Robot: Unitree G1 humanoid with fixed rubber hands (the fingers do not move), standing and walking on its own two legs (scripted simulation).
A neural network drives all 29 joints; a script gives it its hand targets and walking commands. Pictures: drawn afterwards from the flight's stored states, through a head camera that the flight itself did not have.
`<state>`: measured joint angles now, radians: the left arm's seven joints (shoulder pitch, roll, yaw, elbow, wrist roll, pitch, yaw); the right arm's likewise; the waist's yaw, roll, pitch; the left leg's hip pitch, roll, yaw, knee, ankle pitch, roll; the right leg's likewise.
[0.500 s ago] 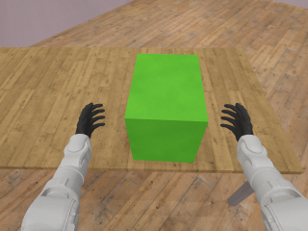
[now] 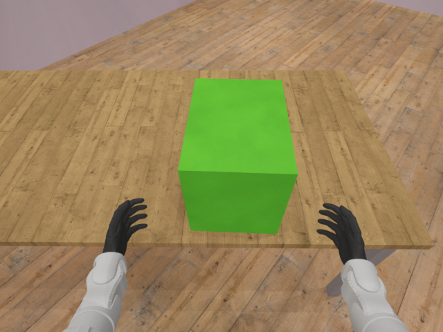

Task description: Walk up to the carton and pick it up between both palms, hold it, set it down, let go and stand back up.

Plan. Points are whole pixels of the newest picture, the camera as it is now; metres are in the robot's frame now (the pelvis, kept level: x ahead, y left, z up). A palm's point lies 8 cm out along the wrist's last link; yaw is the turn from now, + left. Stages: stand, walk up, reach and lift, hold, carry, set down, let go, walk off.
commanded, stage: set down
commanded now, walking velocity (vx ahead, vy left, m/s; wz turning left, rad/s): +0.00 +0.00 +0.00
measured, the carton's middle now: (235, 155) +0.53 +0.02 -0.04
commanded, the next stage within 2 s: let go in 1.48 s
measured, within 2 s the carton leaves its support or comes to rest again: neither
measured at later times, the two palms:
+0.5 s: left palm (119, 282) +0.22 +0.23 -0.05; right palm (357, 298) +0.21 -0.20 -0.05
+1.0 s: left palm (118, 301) +0.19 +0.22 -0.06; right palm (367, 314) +0.19 -0.22 -0.05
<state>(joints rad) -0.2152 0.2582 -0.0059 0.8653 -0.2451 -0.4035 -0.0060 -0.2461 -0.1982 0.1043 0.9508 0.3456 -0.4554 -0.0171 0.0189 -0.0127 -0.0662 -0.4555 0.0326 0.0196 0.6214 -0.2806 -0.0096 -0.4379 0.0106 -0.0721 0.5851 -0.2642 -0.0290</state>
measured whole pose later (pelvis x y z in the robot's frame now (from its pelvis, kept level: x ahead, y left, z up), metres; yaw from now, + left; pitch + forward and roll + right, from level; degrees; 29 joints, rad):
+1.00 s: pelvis +0.03 +0.00 +0.02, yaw -2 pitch -3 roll +0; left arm 0.19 0.21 0.01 0.62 -0.07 -0.13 0.02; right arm 0.14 -0.16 0.02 0.82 0.09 -0.36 0.02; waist 0.03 -0.03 0.05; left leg -0.10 0.03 0.05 0.40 -0.24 -0.01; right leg -0.11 0.02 -0.04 0.40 -0.24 -0.03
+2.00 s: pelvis +0.01 +0.00 +0.02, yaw -2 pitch -3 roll +0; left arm 0.18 0.20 -0.02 0.52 -0.02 0.13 0.03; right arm 0.18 -0.17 -0.05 0.72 -0.03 -0.19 0.04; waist 0.01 -0.04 0.08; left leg -0.12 0.03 0.07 0.41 -0.23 -0.01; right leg -0.14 0.02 -0.02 0.42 -0.22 -0.03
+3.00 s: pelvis -0.03 +0.02 +0.01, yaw -2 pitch -3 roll +0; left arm 0.42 0.23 -0.01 0.88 0.02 -0.01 0.02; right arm 0.38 -0.24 0.01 0.89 -0.01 -0.01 -0.01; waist 0.00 -0.01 0.01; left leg -0.23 0.00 0.07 0.48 -0.21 0.02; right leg -0.24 -0.01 -0.02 0.47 -0.19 0.01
